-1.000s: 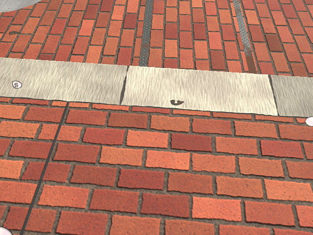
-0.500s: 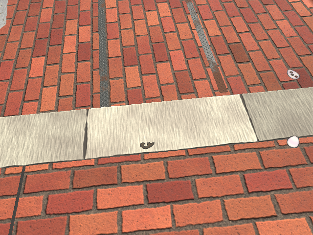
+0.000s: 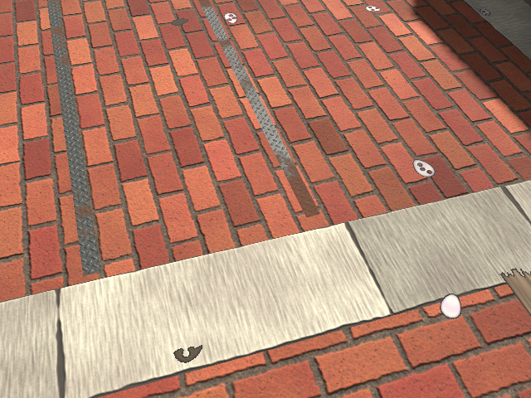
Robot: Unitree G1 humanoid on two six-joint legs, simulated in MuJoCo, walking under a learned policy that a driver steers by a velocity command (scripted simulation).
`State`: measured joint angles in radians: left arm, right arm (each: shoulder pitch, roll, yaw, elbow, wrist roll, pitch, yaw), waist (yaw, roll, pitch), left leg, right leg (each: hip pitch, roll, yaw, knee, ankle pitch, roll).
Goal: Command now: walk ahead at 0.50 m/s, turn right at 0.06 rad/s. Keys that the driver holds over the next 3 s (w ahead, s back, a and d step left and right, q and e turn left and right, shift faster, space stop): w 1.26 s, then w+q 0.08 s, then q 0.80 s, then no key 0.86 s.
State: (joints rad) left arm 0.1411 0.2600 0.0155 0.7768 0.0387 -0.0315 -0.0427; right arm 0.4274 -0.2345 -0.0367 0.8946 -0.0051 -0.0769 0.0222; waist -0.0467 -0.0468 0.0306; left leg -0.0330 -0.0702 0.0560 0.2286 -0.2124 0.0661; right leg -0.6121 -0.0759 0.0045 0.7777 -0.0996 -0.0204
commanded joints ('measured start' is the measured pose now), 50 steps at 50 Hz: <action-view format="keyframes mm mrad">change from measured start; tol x32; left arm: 1 -122 35 -3 -84 -7 -15 -2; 10 337 268 80 44 16 -34 45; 37 428 -15 18 174 -53 -46 51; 50 13 17 36 77 -8 11 18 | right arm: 1 21 -151 -31 -31 0 -15 -4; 31 -447 -69 1 -176 -22 43 5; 37 96 -298 -77 -27 -55 16 -32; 50 -5 -98 -27 41 1 -17 -19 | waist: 1 -6 126 31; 10 146 -219 -343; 31 95 -15 75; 37 -55 320 -324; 50 45 99 58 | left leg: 1 -56 237 -111 -76 380 111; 8 -36 224 -55 386 658 50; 10 -532 -1 -12 970 -339 0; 11 -615 61 -106 1023 -288 12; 32 -550 116 16 363 106 4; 35 -151 36 50 254 78 66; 37 368 503 -641 129 -7 253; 50 -83 257 -147 -116 257 139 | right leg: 1 69 27 -61 -134 75 1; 8 544 77 -48 -327 -40 -114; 10 928 -370 648 -468 -133 -299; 16 484 -137 208 -610 67 -186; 34 712 -133 18 -392 688 -140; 38 6 138 74 554 -406 -66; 50 -43 -32 -13 90 36 0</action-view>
